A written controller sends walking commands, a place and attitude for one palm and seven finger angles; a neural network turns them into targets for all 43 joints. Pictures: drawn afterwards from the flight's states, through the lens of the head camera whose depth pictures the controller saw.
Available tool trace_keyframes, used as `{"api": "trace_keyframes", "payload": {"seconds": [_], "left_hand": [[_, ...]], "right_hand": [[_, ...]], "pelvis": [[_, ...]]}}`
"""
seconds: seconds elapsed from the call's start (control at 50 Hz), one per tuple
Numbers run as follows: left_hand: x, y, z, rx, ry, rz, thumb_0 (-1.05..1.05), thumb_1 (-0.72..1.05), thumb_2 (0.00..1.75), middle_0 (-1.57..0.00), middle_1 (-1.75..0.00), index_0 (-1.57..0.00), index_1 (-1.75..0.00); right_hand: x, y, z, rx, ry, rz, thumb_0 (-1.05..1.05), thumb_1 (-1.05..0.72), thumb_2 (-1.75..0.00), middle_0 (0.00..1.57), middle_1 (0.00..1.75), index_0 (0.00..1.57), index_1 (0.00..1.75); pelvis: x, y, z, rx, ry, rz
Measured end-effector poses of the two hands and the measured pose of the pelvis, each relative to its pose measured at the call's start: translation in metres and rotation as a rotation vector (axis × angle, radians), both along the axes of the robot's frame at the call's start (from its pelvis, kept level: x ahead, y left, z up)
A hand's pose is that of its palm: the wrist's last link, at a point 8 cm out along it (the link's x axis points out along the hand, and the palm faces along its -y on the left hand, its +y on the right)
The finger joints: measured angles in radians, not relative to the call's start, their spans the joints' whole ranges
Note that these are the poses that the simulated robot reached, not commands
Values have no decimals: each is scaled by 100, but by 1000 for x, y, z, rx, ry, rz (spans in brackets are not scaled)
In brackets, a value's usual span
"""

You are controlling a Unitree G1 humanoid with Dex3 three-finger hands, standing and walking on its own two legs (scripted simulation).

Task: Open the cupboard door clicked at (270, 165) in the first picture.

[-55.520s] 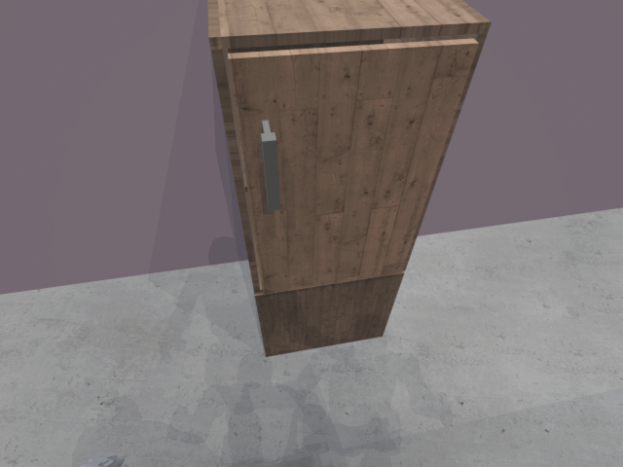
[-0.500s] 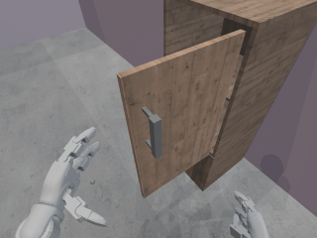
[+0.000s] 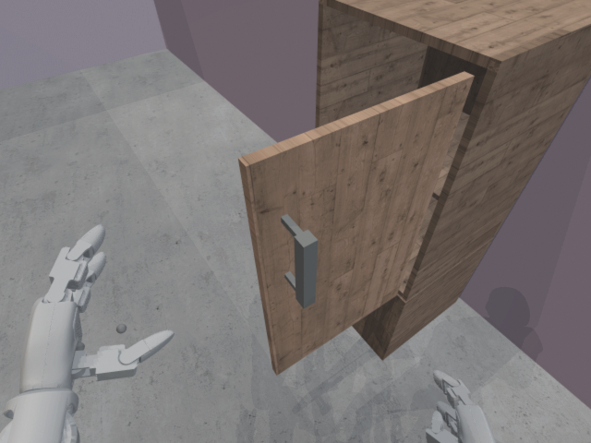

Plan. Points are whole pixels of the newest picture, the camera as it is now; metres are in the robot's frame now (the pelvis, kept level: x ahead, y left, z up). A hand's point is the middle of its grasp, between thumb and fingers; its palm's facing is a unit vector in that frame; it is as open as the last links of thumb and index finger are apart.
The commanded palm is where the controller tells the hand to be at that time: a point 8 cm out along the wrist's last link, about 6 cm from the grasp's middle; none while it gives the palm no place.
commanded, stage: draw the hand back to the body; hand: left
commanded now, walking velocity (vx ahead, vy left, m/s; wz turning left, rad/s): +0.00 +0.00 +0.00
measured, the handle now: (297, 262) +0.34 +0.04 +0.08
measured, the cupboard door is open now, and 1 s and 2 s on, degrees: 88 88 88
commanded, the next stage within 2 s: step back with the hand held close in 0.70 s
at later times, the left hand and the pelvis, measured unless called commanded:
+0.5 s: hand (78, 310) +0.20 +0.25 +0.16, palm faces +0.46 -0.79 -0.41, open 7.7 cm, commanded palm +0.14 +0.29 +0.17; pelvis +0.00 -0.01 +0.01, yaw +0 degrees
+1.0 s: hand (76, 311) +0.19 +0.25 +0.16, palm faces +0.41 -0.77 -0.49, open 7.4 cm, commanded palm +0.13 +0.28 +0.18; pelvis -0.01 -0.02 +0.00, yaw -1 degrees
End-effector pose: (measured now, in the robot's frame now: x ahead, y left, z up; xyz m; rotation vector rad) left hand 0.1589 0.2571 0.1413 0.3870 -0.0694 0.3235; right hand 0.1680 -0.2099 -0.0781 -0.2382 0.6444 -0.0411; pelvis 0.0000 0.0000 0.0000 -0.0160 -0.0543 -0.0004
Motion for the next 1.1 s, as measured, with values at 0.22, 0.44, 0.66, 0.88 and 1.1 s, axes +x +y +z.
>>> {"api": "trace_keyframes", "payload": {"seconds": [0.22, 0.44, 0.66, 0.88, 1.1], "left_hand": [[2, 20, 22, 81, -43, 64, 0, 43, 70, -20, -30, -19, -30], [-5, 32, 35, 108, -81, 136, 0, 78, 85, -21, -30, -20, -31], [-8, 18, 30, 94, -67, 111, 1, 88, 89, -21, -30, -21, -31], [-11, 18, 39, 127, -96, 108, 1, 89, 90, -22, -30, -21, -31], [-13, 22, 32, 196, -29, 11, 1, 89, 90, -22, -30, -21, -31]], "right_hand": [[7, -7, 0, 9, 20, -26, 2, -90, -90, 20, 30, 20, 30], [11, -20, 2, 1, 19, -35, 2, -90, -90, 20, 30, 20, 30], [5, -28, 2, -1, 17, -44, 2, -90, -90, 20, 30, 20, 30], [-2, -31, 0, 8, 26, -49, 2, -90, -90, 20, 30, 20, 30], [-28, -48, 4, -40, 65, -146, 2, -90, -90, 20, 30, 20, 30]], "pelvis": [[6, -1, 3, 1, -8, -10], [5, -9, 5, 2, -15, -8], [1, -15, 5, 2, -23, -9], [-4, -19, 5, -1, -14, -8], [-26, -9, 2, 4, 52, -26]]}}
